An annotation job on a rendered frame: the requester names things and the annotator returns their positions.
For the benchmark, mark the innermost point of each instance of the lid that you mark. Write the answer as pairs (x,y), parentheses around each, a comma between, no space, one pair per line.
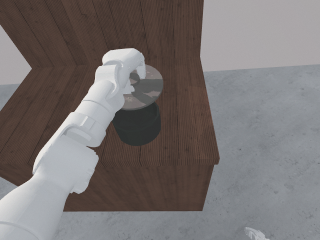
(146,92)

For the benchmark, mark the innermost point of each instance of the pot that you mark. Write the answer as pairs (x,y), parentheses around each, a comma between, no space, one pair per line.
(138,127)

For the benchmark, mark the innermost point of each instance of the robot left forearm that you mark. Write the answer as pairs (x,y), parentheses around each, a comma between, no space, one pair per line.
(88,123)

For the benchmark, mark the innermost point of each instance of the robot right hand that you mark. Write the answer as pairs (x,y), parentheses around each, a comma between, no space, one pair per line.
(254,234)

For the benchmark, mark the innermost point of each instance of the table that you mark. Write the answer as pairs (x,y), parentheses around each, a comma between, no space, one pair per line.
(64,42)

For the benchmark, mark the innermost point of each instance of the robot left hand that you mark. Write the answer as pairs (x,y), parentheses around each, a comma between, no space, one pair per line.
(133,59)

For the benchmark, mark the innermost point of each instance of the left robot upper arm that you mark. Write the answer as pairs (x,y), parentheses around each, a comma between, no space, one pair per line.
(33,210)

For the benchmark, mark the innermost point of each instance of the knob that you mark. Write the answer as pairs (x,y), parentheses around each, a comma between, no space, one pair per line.
(134,79)

